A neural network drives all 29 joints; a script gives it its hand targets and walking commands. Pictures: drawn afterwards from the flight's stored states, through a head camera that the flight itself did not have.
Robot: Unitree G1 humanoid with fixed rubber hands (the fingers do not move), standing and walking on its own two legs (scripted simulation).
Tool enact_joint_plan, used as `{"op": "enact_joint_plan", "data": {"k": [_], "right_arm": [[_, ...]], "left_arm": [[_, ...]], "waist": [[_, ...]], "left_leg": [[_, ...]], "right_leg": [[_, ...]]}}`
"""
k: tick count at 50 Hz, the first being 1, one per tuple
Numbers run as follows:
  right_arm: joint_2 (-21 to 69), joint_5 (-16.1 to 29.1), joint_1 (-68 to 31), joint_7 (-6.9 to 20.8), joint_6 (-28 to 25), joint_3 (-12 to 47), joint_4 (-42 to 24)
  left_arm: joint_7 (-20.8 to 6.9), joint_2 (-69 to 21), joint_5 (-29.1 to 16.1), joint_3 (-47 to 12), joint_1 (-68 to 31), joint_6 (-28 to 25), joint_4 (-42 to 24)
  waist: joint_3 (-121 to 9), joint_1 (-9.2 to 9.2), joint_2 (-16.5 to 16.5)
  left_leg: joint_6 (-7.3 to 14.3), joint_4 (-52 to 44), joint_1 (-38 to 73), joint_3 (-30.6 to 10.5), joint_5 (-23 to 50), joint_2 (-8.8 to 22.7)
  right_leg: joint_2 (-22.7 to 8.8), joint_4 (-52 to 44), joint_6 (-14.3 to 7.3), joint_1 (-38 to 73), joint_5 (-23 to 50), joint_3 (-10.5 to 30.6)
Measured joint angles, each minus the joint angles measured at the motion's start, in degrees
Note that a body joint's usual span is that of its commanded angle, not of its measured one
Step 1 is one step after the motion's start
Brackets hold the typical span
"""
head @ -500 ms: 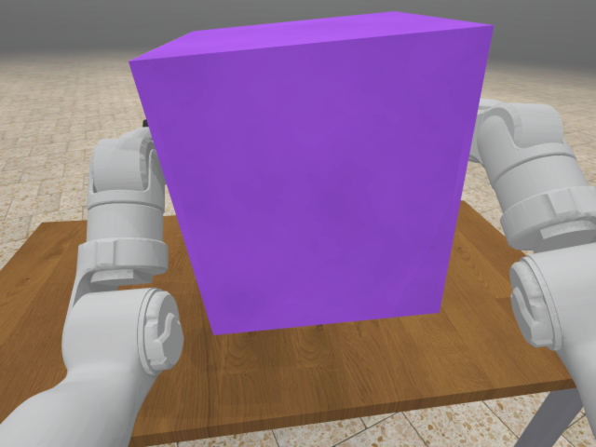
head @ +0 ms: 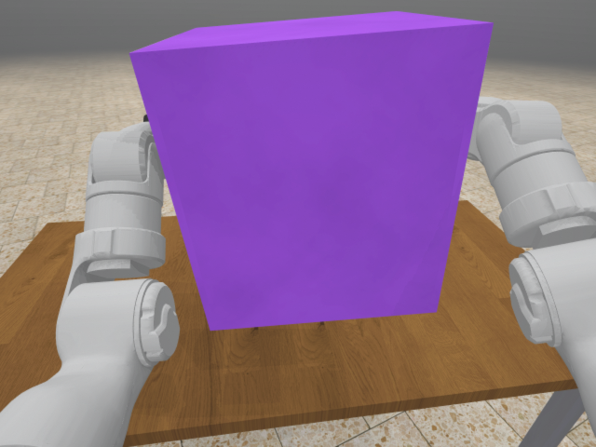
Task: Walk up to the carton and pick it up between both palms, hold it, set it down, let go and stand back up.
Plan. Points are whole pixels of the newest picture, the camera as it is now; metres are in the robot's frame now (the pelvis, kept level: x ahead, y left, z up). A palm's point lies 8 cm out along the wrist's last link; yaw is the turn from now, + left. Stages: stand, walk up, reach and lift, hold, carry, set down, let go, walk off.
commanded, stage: hold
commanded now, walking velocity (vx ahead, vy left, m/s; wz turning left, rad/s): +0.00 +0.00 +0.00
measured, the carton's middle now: (309, 161) +0.36 +0.01 +0.31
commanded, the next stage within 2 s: none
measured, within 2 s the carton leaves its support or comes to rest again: neither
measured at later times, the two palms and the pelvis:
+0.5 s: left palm (164, 152) +0.38 +0.19 +0.31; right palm (455, 127) +0.37 -0.16 +0.35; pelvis +0.00 +0.00 +0.00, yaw +0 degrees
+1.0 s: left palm (163, 149) +0.37 +0.19 +0.32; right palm (459, 125) +0.37 -0.16 +0.35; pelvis +0.00 +0.00 +0.00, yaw +0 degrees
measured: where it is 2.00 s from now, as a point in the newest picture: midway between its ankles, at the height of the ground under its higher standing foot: outside the picture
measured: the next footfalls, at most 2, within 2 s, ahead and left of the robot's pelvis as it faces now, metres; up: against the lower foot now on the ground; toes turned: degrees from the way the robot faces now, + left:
none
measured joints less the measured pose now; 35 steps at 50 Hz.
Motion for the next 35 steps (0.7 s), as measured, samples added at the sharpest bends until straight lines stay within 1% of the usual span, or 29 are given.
{"op": "enact_joint_plan", "data": {"k": [8, 13, 20, 35], "right_arm": [[0.1, 0.7, 1.5, -0.2, -0.2, 0.2, -1.0], [-0.2, 1.0, 1.8, -0.2, -0.1, 0.5, -1.3], [-0.2, 1.1, 1.7, -0.1, -0.3, 0.1, -1.6], [0.0, 0.7, 2.1, -0.3, 0.0, 0.4, -2.1]], "left_arm": [[0.0, -0.2, 0.2, -0.5, 1.2, 0.5, -1.3], [0.0, -0.9, 0.5, -0.4, 2.4, 0.6, -2.8], [0.7, -1.4, 0.6, -0.5, 3.4, 0.9, -4.8], [0.7, -1.1, 0.5, 0.5, 1.9, 0.8, -2.8]], "waist": [[0.3, -0.49, -0.6], [0.7, -0.40, -0.7], [0.8, -0.55, -0.6], [0.4, -0.14, 0.3]], "left_leg": [[0.0, 0.4, 0.6, -0.2, -0.5, 0.0], [0.0, 0.8, 0.5, -0.1, -0.7, 0.0], [0.0, 0.9, 0.1, -0.2, -0.7, 0.0], [0.0, 0.5, 0.5, -0.2, -0.7, -0.1]], "right_leg": [[0.0, -0.4, 0.0, 1.1, -0.1, 0.0], [0.1, -0.2, 0.0, 1.0, -0.2, 0.1], [0.1, 0.0, 0.0, 0.5, -0.2, 0.1], [0.1, 0.0, 0.0, 0.6, -0.3, 0.2]]}}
